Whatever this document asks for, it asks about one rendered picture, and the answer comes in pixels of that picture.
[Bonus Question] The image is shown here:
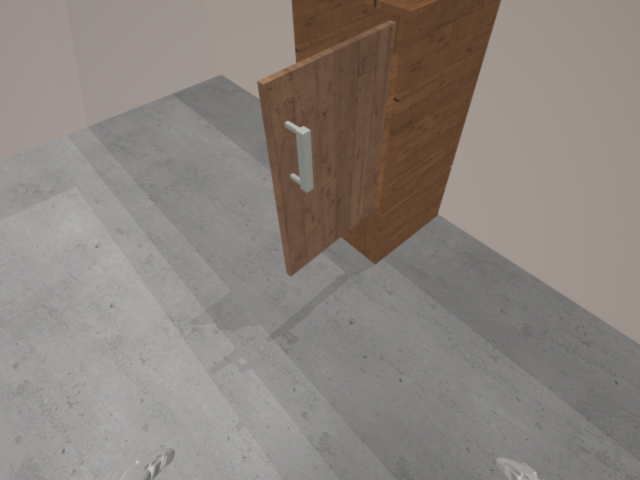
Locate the handle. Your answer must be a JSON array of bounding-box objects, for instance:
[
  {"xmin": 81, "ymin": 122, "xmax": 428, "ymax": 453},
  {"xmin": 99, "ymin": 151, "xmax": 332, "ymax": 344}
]
[{"xmin": 284, "ymin": 121, "xmax": 314, "ymax": 193}]

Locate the robot right hand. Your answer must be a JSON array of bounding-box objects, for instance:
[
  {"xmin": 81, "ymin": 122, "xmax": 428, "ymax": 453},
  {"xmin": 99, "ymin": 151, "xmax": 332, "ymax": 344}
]
[{"xmin": 496, "ymin": 458, "xmax": 539, "ymax": 480}]

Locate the robot left hand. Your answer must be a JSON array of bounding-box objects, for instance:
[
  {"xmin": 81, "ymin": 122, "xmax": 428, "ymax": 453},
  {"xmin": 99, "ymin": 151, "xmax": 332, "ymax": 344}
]
[{"xmin": 119, "ymin": 448, "xmax": 175, "ymax": 480}]

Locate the cupboard door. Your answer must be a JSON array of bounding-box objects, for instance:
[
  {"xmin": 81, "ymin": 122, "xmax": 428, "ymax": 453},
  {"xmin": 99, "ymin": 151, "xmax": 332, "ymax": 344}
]
[{"xmin": 257, "ymin": 20, "xmax": 396, "ymax": 277}]

